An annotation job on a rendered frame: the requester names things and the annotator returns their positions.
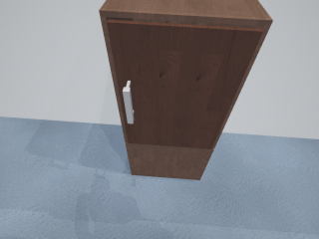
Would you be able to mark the cupboard door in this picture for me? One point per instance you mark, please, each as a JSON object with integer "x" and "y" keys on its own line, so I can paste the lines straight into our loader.
{"x": 184, "y": 78}

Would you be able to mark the handle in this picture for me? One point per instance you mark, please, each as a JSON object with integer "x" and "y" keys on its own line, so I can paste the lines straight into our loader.
{"x": 128, "y": 103}

